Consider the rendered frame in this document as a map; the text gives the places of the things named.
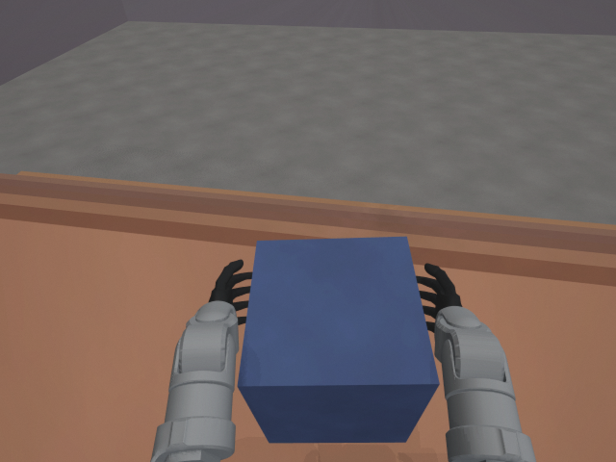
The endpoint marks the robot left forearm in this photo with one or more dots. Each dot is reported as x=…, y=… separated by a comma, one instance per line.
x=198, y=425

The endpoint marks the robot right forearm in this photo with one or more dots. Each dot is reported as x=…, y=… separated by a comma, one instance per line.
x=484, y=424

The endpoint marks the carton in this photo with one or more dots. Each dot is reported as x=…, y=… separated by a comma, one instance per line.
x=336, y=347

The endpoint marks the robot left hand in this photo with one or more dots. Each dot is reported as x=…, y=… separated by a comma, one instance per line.
x=223, y=290

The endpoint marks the robot right hand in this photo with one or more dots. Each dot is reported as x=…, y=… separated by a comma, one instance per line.
x=443, y=287

